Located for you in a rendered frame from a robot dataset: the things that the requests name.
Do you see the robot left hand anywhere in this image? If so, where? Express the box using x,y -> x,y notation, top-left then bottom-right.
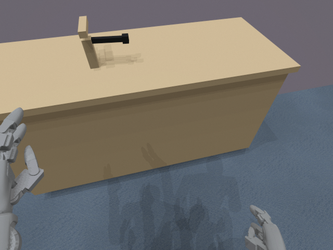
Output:
0,107 -> 44,214

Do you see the counter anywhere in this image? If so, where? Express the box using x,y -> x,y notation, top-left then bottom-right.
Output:
0,16 -> 301,195

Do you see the robot right hand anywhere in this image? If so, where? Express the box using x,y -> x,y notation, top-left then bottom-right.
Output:
245,205 -> 286,250

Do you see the tap lever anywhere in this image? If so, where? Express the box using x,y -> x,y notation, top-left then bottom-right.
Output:
91,33 -> 129,44

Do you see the left robot forearm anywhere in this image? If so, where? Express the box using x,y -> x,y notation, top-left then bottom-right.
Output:
0,212 -> 22,250

